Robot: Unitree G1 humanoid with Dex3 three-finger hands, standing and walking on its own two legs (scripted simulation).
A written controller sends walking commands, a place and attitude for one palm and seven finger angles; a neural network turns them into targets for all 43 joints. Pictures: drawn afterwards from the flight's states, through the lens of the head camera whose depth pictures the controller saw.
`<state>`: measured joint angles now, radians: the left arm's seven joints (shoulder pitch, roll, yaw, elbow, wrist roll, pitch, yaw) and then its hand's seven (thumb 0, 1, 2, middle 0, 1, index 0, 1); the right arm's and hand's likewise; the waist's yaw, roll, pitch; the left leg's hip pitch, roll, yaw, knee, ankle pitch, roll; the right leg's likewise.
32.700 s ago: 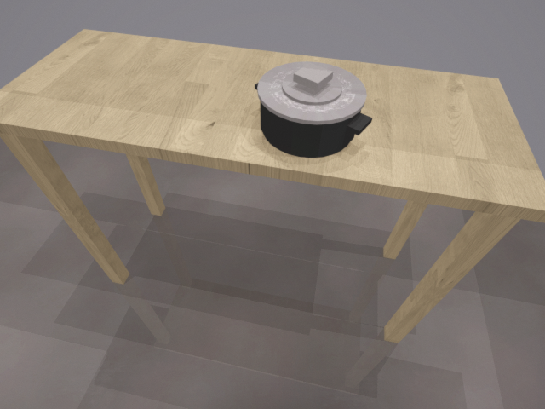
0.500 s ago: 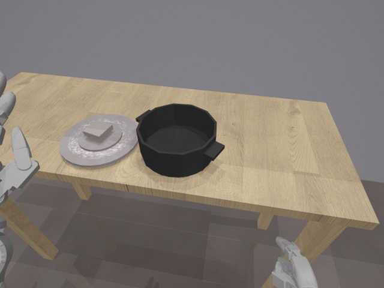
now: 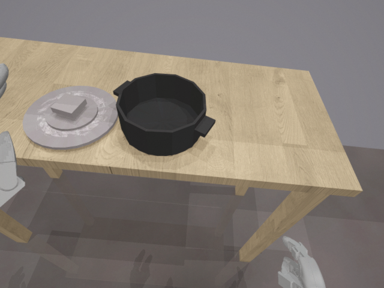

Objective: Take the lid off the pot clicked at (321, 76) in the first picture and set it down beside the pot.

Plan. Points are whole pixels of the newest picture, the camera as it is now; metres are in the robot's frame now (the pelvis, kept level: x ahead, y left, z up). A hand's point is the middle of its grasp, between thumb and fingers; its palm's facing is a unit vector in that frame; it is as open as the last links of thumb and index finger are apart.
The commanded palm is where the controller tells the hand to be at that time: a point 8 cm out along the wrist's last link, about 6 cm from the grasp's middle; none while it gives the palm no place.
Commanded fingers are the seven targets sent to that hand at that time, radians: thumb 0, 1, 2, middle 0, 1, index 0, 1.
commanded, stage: step back with the hand held close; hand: left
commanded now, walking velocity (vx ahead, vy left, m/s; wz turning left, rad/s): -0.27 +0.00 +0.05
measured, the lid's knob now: (69, 105) +0.47 +0.33 +0.08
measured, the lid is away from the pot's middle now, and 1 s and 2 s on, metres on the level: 0.22 0.22 0.22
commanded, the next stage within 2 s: stop stepping back and stand still in 0.72 s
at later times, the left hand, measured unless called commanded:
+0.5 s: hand out of the picture +0.10 +0.25 +0.25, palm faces +0.40 -0.81 -0.43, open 7.4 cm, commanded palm +0.03 +0.30 +0.26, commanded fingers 0.00 0.90 0.90 -0.20 -0.30 -0.20 -0.30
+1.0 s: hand out of the picture -0.07 +0.26 +0.23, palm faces +0.42 -0.82 -0.39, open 7.5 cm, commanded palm -0.15 +0.31 +0.26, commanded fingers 0.00 0.90 0.90 -0.20 -0.30 -0.20 -0.30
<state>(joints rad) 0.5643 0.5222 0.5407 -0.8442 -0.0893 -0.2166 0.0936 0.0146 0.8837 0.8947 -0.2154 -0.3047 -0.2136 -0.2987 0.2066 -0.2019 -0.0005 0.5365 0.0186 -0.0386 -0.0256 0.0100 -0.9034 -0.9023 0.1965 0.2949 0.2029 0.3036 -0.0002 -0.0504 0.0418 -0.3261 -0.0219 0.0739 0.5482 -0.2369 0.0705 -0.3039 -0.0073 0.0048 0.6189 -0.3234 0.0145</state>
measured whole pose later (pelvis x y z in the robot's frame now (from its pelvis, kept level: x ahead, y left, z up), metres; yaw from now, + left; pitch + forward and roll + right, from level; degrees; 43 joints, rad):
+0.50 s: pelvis -0.10 +0.02 +0.01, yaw +0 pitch +3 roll -3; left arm 0.52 0.48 0.54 -0.86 -0.09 -0.22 0.14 0.01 0.89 0.90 -0.21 -0.30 -0.21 -0.30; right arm 0.20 -0.17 0.00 0.57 0.01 -0.10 -0.03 0.01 -0.90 -0.90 0.20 0.29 0.20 0.30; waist -0.01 -0.03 0.02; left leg -0.38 0.02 0.02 0.54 -0.21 0.05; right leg -0.40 0.03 -0.01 0.78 -0.44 0.01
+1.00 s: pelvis -0.27 +0.03 -0.01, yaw +1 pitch +0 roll -1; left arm 0.52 0.47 0.54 -0.81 -0.09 -0.19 0.14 0.02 0.89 0.90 -0.21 -0.30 -0.21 -0.30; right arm 0.26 -0.16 -0.01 0.56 0.03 -0.11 -0.04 0.01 -0.90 -0.90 0.19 0.29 0.20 0.30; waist -0.05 -0.10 0.02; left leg -0.39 0.01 -0.01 0.65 -0.28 0.01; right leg -0.47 0.04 0.01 0.91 -0.44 0.02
